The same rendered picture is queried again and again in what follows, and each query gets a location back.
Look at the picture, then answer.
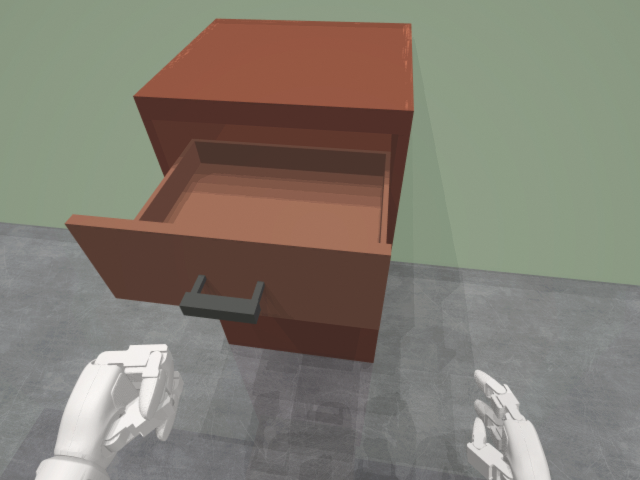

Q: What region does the drawer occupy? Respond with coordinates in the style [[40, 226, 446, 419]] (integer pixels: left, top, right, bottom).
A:
[[65, 139, 392, 330]]

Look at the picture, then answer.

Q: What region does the handle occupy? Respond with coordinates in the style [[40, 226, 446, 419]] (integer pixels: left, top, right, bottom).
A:
[[179, 275, 265, 324]]

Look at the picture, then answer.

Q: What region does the left robot forearm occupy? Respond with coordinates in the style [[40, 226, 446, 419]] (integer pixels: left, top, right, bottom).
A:
[[35, 456, 110, 480]]

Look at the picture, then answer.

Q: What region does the cabinet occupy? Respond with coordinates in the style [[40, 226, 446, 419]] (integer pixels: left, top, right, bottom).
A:
[[133, 19, 414, 363]]

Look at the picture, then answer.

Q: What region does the right robot hand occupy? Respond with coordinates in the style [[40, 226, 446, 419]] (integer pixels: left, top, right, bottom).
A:
[[467, 370, 551, 480]]

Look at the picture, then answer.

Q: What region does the left robot hand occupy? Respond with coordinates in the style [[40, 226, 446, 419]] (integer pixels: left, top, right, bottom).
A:
[[54, 344, 184, 469]]

